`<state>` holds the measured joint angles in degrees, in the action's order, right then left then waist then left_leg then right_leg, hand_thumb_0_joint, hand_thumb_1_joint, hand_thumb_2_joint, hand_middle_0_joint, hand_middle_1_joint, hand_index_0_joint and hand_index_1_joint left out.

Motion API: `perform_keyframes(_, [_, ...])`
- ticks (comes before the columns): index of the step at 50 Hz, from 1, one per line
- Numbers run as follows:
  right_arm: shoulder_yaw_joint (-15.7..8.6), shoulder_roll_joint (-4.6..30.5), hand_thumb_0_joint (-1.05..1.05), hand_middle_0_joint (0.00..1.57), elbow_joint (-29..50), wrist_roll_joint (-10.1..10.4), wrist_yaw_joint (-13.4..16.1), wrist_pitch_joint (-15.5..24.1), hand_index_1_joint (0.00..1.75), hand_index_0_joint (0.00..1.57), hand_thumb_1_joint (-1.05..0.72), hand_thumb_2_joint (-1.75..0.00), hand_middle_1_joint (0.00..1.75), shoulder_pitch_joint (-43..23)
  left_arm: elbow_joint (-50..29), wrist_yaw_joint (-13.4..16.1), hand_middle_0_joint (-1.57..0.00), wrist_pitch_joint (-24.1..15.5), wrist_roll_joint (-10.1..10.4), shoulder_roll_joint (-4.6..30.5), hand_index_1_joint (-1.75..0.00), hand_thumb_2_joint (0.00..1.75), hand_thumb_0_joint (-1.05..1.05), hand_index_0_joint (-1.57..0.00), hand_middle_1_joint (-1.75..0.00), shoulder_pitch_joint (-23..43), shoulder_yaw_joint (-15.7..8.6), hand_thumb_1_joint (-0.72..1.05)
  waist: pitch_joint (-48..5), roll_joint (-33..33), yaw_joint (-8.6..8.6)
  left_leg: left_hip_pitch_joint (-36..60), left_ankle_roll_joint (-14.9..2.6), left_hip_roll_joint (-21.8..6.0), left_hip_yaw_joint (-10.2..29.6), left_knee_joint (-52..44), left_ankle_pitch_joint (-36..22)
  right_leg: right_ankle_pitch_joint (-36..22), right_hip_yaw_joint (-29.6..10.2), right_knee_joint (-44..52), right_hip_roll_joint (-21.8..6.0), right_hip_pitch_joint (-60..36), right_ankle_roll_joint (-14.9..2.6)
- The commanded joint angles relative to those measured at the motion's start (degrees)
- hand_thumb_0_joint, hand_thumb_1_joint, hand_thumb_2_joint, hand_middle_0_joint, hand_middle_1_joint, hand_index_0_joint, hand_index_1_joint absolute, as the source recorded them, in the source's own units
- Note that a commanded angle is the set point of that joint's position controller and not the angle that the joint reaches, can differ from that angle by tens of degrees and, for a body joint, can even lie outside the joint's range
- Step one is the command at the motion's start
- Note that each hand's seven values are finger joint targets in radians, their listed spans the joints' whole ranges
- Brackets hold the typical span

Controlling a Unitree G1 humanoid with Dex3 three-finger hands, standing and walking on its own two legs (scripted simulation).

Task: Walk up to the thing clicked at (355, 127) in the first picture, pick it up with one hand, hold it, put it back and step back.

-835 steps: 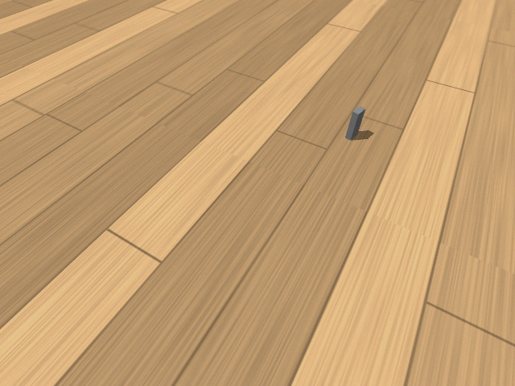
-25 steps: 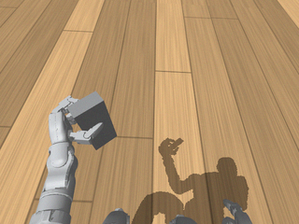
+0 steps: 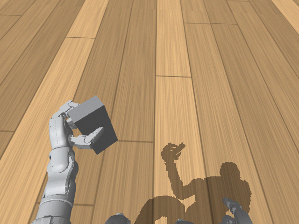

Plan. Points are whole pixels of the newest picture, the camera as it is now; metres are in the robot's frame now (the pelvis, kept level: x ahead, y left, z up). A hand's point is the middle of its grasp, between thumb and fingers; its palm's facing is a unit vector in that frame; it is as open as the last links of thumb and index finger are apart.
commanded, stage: crouch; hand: left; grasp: from the side
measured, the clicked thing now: (96, 128) +0.35 +0.16 +0.03
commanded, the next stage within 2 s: none
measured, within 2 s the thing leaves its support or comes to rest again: neither
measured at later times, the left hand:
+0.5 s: hand (87, 137) +0.35 +0.20 -0.02, palm faces +0.35 -0.94 -0.02, open 8.6 cm
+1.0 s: hand (96, 153) +0.40 +0.23 -0.26, palm faces +0.36 -0.93 -0.03, open 8.6 cm
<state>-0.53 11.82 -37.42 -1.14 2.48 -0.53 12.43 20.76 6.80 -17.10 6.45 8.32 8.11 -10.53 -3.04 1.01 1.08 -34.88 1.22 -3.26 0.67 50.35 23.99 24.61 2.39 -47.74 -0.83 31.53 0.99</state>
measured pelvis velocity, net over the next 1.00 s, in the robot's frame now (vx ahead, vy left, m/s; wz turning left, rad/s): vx -0.07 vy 0.00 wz -0.07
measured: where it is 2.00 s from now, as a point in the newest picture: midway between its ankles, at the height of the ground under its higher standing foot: outside the picture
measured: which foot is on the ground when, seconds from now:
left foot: down 0.00-1.00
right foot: down 0.00-1.00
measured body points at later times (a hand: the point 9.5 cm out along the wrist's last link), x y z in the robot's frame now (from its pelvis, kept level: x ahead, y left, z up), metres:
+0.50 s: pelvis -0.02 +0.00 -0.03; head +0.08 +0.02 +0.41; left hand +0.32 +0.25 -0.01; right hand +0.12 -0.25 -0.14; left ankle +0.01 +0.13 -0.70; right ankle -0.01 -0.13 -0.70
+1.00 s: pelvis -0.07 +0.00 -0.23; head +0.13 +0.03 +0.17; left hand +0.37 +0.28 -0.26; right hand +0.03 -0.26 -0.37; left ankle +0.01 +0.13 -0.70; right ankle -0.01 -0.13 -0.70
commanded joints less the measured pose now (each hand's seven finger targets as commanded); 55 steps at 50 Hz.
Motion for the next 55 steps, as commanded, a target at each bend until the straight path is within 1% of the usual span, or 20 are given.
perform_keyframes(1, [-2.6,7.2,0.0,0.2,7.0,0.4,0.5,2.7,0.3,0.2,-0.91,-0.9,0.3,-1.8,-14.4,0.0,-1.32,-4.2,0.5,6.6,-1.47,1.26,0.0,-1.34,-1.47,14.4,-1.5,0.22,-15.9,-0.5,0.19,10.2,-1.18,2.3,-1.1,-6.9,-15.0,-18.4,-0.2,6.6,1.3,-7.3,-0.4])
perform_keyframes(5, [-2.6,7.1,0.0,0.2,6.9,0.4,0.4,3.0,0.3,0.2,-0.89,-0.9,0.3,-2.0,-15.3,-0.1,-1.34,-4.2,0.6,6.7,-1.52,1.3,0.0,-1.36,-1.51,14.7,-1.6,0.18,-15.0,0.6,0.37,11.1,-0.95,2.1,-0.6,-7.5,-14.8,-17.4,0.1,6.5,1.6,-6.4,-0.66])
perform_keyframes(8, [-3.0,7.4,0.0,0.2,6.9,0.4,0.4,3.1,0.3,0.2,-0.84,-0.89,0.3,-1.7,-13.6,-0.1,-1.31,-3.7,0.1,5.7,-1.44,1.27,0.0,-1.33,-1.44,14.8,-0.4,0.29,-14.4,-0.2,1.08,11.2,-1.02,1.9,-0.4,-7.7,-15.0,-17.3,0.3,6.5,1.8,-5.5,-0.76])
perform_keyframes(9, [-2.9,7.2,0.0,0.2,6.7,0.4,0.2,3.1,0.3,0.2,-0.84,-0.89,0.3,-1.7,-12.3,0.0,-1.3,-3.7,0.0,6.3,-1.43,1.27,0.0,-1.32,-1.43,14.4,-1.4,0.26,-12.7,0.2,0.63,10.0,-0.9,1.9,-0.3,-7.9,-13.7,-16.0,0.4,6.3,1.8,-4.7,-0.85])
perform_keyframes(12, [-3.1,7.3,0.0,0.2,6.3,0.1,-0.1,3.2,0.3,0.2,-0.84,-0.89,0.3,-1.7,-10.1,0.4,-1.28,-4.0,-0.5,5.3,-1.41,1.25,0.0,-1.3,-1.42,14.2,-0.7,0.23,-12.8,-0.4,0.51,9.2,-1.03,1.7,-0.4,-6.9,-14.6,-16.5,0.3,5.5,1.6,-3.7,-0.94])
perform_keyframes(16, [-3.7,7.7,0.0,0.2,5.5,-0.5,-0.6,3.3,0.3,0.2,-0.83,-0.89,0.3,-0.6,-4.5,2.0,-1.27,-5.7,-1.6,5.9,-1.41,1.27,0.0,-1.29,-1.41,15.3,-3.1,0.24,-13.2,-1.8,0.6,6.1,-1.16,1.5,-0.1,-4.8,-13.6,-15.2,0.1,3.4,1.4,-0.6,-1.12])
perform_keyframes(21, [-3.9,7.5,0.0,0.2,4.2,-1.5,-1.3,3.7,0.3,0.2,-0.83,-0.89,0.3,-1.1,1.9,1.8,-1.29,-12.7,-1.8,6.9,-1.44,1.3,0.0,-1.31,-1.45,21.8,-5.5,0.29,-13.9,-1.0,1.61,-1.6,-1.3,1.9,-0.2,0.8,-7.5,-10.5,-1.0,-1.7,0.6,7.5,-1.3])
perform_keyframes(23, [-4.2,7.8,0.0,0.2,3.5,-2.1,-1.8,4.0,0.3,0.2,-0.83,-0.89,0.3,-0.5,6.6,1.3,-1.31,-16.0,-2.0,7.2,-1.47,1.32,0.0,-1.33,-1.47,24.0,-5.8,0.3,-17.0,-1.6,2.32,-5.0,-1.48,1.9,0.2,5.4,-8.2,-11.0,-0.9,-6.1,0.8,12.2,-1.39])
perform_keyframes(25, [-4.0,8.1,0.0,0.2,3.5,-2.5,-2.2,4.0,0.3,0.2,-0.83,-0.89,0.3,-0.4,11.2,0.9,-1.32,-19.5,-2.4,9.5,-1.48,1.34,0.0,-1.34,-1.48,24.0,-7.8,0.3,-19.5,-1.1,2.06,-10.5,-1.65,2.3,0.1,10.6,-7.1,-9.9,-1.4,-10.4,0.7,16.4,-1.35])
perform_keyframes(27, [-3.8,8.3,0.0,0.2,3.3,-3.0,-3.0,4.0,0.3,0.2,-0.83,-0.89,0.3,0.2,13.0,0.4,-1.33,-22.6,-2.5,8.5,-1.49,1.35,0.0,-1.35,-1.5,26.3,-6.4,0.32,-25.1,1.4,2.46,-12.0,-1.62,2.1,0.8,15.7,-8.6,-9.6,-1.0,-15.6,1.0,22.6,-1.81])
perform_keyframes(30, [-3.6,9.6,0.0,0.2,3.1,-3.4,-4.0,3.6,0.3,0.2,-0.84,-0.89,0.3,0.8,16.8,-0.1,-1.32,-26.6,-1.9,11.0,-1.5,1.38,0.0,-1.33,-1.49,28.9,-8.6,0.32,-32.2,3.0,2.02,-15.2,-1.75,1.7,1.8,22.6,-13.1,-11.4,-0.3,-22.8,1.3,29.3,-2.16])
perform_keyframes(34, [-3.2,10.5,0.0,0.2,2.6,-3.9,-5.0,2.6,0.3,0.2,-0.86,-0.9,0.3,1.2,18.6,-0.7,-1.3,-30.0,-1.4,15.5,-1.48,1.37,0.0,-1.3,-1.47,35.5,-11.6,0.22,-37.6,3.7,2.54,-24.3,-2.14,1.6,1.7,30.1,-10.9,-10.5,-1.5,-29.1,1.5,34.1,-1.94])
perform_keyframes(37, [-3.2,11.5,0.0,0.2,2.6,-4.0,-5.5,1.5,0.3,0.2,-0.87,-0.9,0.3,0.8,22.0,-0.4,-1.28,-30.2,-1.3,18.9,-1.46,1.35,0.0,-1.28,-1.44,37.7,-15.0,0.19,-38.9,3.9,2.56,-29.0,-2.05,1.3,2.1,33.4,-8.2,-7.7,-1.2,-32.7,1.8,38.5,-2.03])
perform_keyframes(41, [-3.0,12.3,0.0,0.2,2.1,-4.2,-6.0,0.4,0.3,0.2,-0.88,-0.9,0.3,1.4,25.5,-1.0,-1.29,-30.6,-1.8,21.5,-1.47,1.37,0.0,-1.29,-1.46,40.9,-16.7,0.21,-40.5,4.6,3.54,-34.3,-1.76,1.2,2.8,37.4,-3.8,-2.9,-0.5,-37.5,2.2,44.2,-2.36])
perform_keyframes(42, [-3.1,12.5,0.0,0.2,1.9,-4.1,-6.3,0.4,0.3,0.2,-0.88,-0.9,0.3,1.2,28.2,-1.7,-1.29,-30.4,-1.7,19.1,-1.48,1.37,0.0,-1.3,-1.46,40.6,-15.3,0.24,-40.2,2.9,4.75,-36.0,-1.88,1.0,3.1,39.0,-3.7,-3.1,-0.1,-38.8,2.3,45.8,-2.3])
perform_keyframes(46, [-2.7,13.0,0.0,0.2,0.2,-4.7,-6.5,0.3,0.3,0.2,-0.88,-0.9,0.3,2.6,30.9,-3.4,-1.33,-31.0,-2.4,22.8,-1.51,1.4,0.0,-1.34,-1.5,46.8,-16.3,0.25,-41.8,5.3,6.25,-41.3,-1.81,1.0,3.1,45.4,-2.5,-2.0,0.6,-45.0,2.4,52.5,-2.49])
perform_keyframes(48, [-2.0,12.9,0.0,0.2,0.4,-4.9,-6.6,0.2,0.3,0.2,-0.88,-0.9,0.3,1.8,33.6,-4.0,-1.34,-31.2,-2.5,24.3,-1.54,1.42,0.0,-1.34,-1.52,47.7,-17.3,0.25,-39.3,5.5,6.25,-45.3,-1.61,0.9,3.2,47.1,1.4,1.8,1.0,-47.3,2.5,56.4,-2.68])
perform_keyframes(50, [-1.5,13.2,0.0,0.2,0.4,-5.2,-6.8,0.0,0.3,0.2,-0.88,-0.9,0.3,1.6,35.2,-4.1,-1.34,-31.6,-2.8,27.2,-1.54,1.42,0.0,-1.35,-1.53,48.6,-19.6,0.24,-41.3,6.6,5.64,-47.7,-1.55,1.0,3.0,49.7,1.8,2.5,1.3,-50.1,2.6,57.6,-2.75])
perform_keyframes(52, [-1.2,13.8,0.0,0.2,0.3,-5.5,-7.0,-0.2,0.3,0.2,-0.89,-0.9,0.3,1.9,36.6,-4.4,-1.34,-31.7,-3.3,28.3,-1.56,1.44,0.0,-1.35,-1.55,49.1,-20.3,0.25,-42.4,8.1,5.49,-47.4,-1.29,0.9,3.4,51.5,0.6,2.3,2.3,-53.4,2.7,60.8,-3.0])
perform_keyframes(55, [-0.6,14.1,0.0,0.2,0.0,-5.8,-7.0,-0.5,0.3,0.2,-0.9,-0.91,0.3,1.6,36.3,-4.7,-1.35,-32.3,-4.0,31.6,-1.57,1.45,0.0,-1.35,-1.56,53.6,-21.4,0.21,-41.5,9.7,6.43,-51.2,-1.24,0.8,3.1,54.1,4.1,4.8,2.6,-56.3,2.8,63.6,-3.02])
